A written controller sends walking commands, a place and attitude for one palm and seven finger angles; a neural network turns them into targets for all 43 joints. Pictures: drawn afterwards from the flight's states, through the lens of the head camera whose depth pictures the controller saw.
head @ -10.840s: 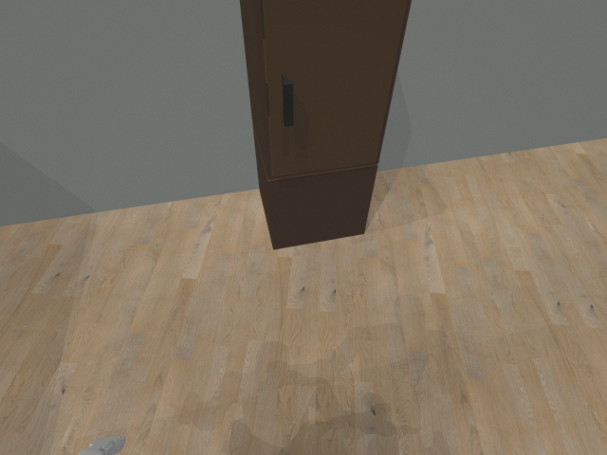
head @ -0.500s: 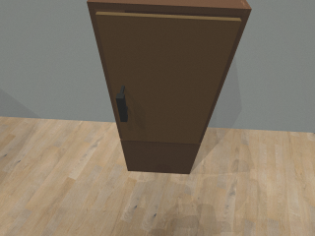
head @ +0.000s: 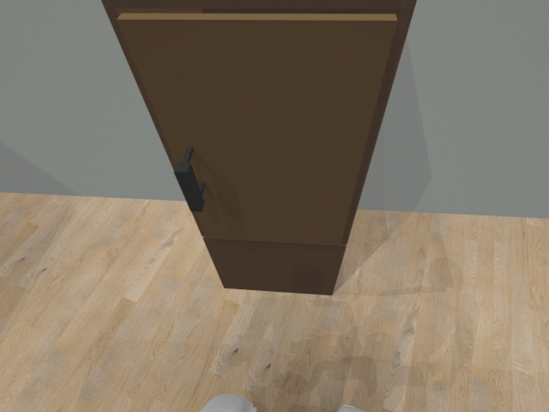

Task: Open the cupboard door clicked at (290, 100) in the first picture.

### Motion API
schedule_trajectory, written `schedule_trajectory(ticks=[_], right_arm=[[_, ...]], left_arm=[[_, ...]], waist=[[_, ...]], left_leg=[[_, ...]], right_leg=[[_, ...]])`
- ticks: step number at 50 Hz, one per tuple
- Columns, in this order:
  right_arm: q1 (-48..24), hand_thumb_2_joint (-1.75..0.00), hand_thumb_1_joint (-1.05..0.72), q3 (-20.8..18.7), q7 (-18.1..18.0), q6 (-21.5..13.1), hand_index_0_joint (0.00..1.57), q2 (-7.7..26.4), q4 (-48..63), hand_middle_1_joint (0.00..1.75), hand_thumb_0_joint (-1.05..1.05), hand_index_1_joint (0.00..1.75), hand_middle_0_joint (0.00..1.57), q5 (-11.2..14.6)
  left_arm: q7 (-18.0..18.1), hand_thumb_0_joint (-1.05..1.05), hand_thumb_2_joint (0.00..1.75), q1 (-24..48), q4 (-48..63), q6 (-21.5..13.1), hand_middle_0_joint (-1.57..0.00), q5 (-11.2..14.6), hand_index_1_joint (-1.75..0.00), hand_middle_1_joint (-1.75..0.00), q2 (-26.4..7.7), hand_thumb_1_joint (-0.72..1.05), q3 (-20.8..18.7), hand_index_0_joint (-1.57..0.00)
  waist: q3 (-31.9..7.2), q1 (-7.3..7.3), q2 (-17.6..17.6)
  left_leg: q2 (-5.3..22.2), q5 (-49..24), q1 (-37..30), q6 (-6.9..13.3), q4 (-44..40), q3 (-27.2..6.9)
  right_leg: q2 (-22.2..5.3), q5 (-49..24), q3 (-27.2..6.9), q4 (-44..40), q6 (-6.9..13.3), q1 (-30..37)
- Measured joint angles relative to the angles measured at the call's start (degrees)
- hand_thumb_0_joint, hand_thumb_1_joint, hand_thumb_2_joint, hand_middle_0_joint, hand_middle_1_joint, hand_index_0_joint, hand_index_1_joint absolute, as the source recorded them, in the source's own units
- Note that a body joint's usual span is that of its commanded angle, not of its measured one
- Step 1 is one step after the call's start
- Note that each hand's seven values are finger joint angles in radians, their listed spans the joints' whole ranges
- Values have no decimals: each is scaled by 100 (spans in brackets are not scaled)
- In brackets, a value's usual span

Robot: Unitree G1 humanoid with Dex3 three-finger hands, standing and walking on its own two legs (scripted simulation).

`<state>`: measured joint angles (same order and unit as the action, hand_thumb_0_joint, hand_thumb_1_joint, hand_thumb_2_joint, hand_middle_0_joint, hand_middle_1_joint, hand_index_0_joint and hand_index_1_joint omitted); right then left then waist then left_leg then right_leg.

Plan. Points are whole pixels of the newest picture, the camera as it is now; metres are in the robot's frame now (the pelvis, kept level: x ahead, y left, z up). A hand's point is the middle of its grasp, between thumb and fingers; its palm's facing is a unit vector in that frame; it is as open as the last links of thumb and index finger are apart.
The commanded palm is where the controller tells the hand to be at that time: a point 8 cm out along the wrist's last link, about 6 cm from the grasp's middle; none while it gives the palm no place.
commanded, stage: come to a stop and stand still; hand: left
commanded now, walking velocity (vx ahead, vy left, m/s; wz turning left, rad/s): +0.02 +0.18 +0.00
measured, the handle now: (193, 179) +0.52 +0.21 -0.04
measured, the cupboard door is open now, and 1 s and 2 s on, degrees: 0 0 0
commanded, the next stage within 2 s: look again from close up in 1.22 s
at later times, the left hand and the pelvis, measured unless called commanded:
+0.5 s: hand out of the picture -0.02 +0.21 -0.16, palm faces +0.06 -0.98 -0.21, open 7.3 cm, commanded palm none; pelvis -0.04 +0.03 +0.01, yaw +0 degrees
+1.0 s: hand out of the picture -0.07 +0.16 -0.16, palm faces +0.05 -0.99 -0.15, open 7.4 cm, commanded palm none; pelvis -0.05 +0.01 +0.02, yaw +0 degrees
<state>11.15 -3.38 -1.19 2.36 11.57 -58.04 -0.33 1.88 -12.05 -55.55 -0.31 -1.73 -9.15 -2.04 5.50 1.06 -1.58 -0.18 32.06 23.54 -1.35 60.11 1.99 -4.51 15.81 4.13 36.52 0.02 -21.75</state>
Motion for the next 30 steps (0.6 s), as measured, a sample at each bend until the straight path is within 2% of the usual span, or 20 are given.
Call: schedule_trajectory(ticks=[4,6,8,9,11,14,17,19,22,25,27,30], right_arm=[[-176,-90,-91,34,73,-2,20,-39,154,30,0,30,20,0],[-227,-90,-91,56,90,-35,20,-78,233,30,0,30,20,6],[-212,-90,-91,86,98,-110,20,-112,311,30,0,30,20,9],[-176,-90,-91,95,95,-161,20,-130,346,30,0,30,20,3],[-102,-90,-91,126,81,-168,20,-219,379,30,0,30,20,-46],[65,-90,-91,201,47,-141,20,-332,358,30,0,30,20,-93],[182,-90,-93,202,-14,-149,20,-339,295,30,0,30,20,-90],[235,-90,-93,203,-21,-170,20,-304,256,30,0,30,20,-94],[301,-90,-93,203,-42,-217,21,-280,200,30,0,30,20,-102],[376,-90,-93,209,-43,-248,21,-265,81,30,0,30,20,-51],[394,-90,-94,195,-43,-218,21,-198,-53,30,0,30,20,-11],[487,-90,-93,232,-9,-192,20,-200,-209,30,0,30,20,-16]], left_arm=[[9,1,90,43,94,56,-20,-22,-30,-30,-50,91,-20,-20],[1,0,90,29,113,92,-20,-22,-30,-30,-102,90,-35,-21],[-8,0,90,-26,106,157,-20,6,-30,-30,-159,90,-52,-21],[-11,0,90,-58,98,209,-20,26,-30,-30,-186,90,-61,-21],[-4,1,90,-56,20,354,-20,56,-30,-30,-236,90,-87,-21],[-30,1,90,-91,-73,438,-20,28,-30,-30,-245,90,-108,-20],[-59,1,90,-161,-110,382,-20,24,-30,-30,-181,91,-79,-20],[-64,1,90,-216,-139,346,-20,28,-30,-30,-117,91,-42,-20],[-47,1,90,-268,-204,302,-20,44,-30,-30,-33,91,8,-20],[-13,1,90,-306,-306,191,-20,64,-30,-30,-1,92,53,-20],[7,1,90,-335,-414,129,-20,73,-30,-30,75,92,113,-20],[-2,1,90,-450,-507,62,-20,101,-30,-30,84,92,182,-20]], waist=[[-55,72,254],[-106,101,381],[-187,102,461],[-232,81,481],[-266,71,577],[-389,58,582],[-470,57,495],[-489,44,423],[-470,-3,342],[-445,-15,298],[-400,-56,113],[-432,-118,82]], left_leg=[[-81,-252,1,-49,-611,160],[-94,-492,-182,-38,-1276,208],[-82,-1050,-566,4,-2248,250],[-69,-1388,-696,163,-2585,257],[-110,-1451,-711,409,-2511,300],[-136,-1521,-838,505,-2796,317],[-185,-1755,-910,535,-3157,318],[-224,-1875,-923,565,-3326,328],[-283,-1984,-889,581,-3446,360],[-317,-1959,-769,539,-3310,415],[-217,-1958,-820,489,-3305,370],[-190,-2056,-948,442,-3469,342]], right_leg=[[-62,-220,8,-260,-3,31],[-90,-271,6,-270,-37,10],[-90,-243,2,-141,-99,-44],[-87,-177,11,3,-110,-94],[-31,626,-152,537,-90,-224],[137,807,-348,1505,-6,-435],[193,638,-366,1853,-13,-374],[191,693,-310,1563,-32,-135],[203,876,-247,622,-43,382],[238,302,-264,-604,10,946],[344,216,-222,-751,63,1061],[380,197,-199,-856,89,1166]])
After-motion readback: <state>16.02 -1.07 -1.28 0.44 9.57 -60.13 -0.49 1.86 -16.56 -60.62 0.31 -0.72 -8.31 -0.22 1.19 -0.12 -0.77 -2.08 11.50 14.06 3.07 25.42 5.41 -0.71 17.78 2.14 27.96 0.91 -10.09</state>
